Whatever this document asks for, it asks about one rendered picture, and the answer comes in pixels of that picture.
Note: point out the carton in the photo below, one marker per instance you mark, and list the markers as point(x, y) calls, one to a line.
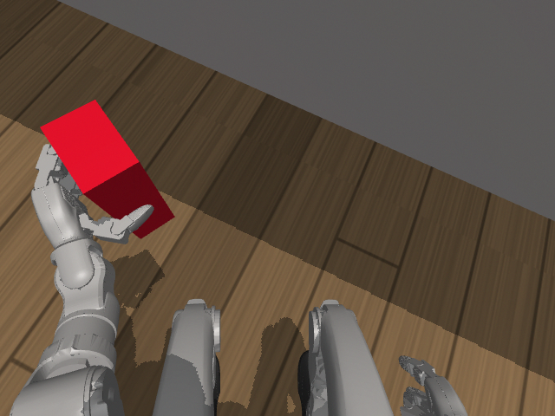
point(104, 167)

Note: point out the left robot hand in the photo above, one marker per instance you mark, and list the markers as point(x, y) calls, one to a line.
point(63, 217)

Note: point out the left robot arm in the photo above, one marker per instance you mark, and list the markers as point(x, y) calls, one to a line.
point(75, 375)

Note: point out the right robot hand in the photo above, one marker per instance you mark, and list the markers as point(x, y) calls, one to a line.
point(439, 398)

